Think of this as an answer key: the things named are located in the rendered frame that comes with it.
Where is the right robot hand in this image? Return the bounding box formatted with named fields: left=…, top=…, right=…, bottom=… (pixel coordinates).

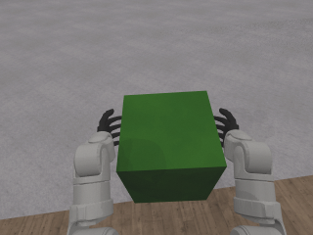
left=213, top=108, right=240, bottom=148

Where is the robot right forearm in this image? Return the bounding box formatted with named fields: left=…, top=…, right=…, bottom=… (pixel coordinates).
left=223, top=129, right=287, bottom=235

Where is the robot left forearm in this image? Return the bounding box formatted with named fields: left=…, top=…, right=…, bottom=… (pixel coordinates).
left=67, top=131, right=116, bottom=235

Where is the right robot upper arm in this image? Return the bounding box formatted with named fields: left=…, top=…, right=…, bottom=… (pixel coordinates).
left=230, top=225, right=282, bottom=235

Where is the left robot hand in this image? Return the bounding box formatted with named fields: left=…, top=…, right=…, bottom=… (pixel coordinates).
left=97, top=109, right=122, bottom=146

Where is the carton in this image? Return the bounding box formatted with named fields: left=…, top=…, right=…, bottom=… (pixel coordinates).
left=116, top=90, right=227, bottom=204

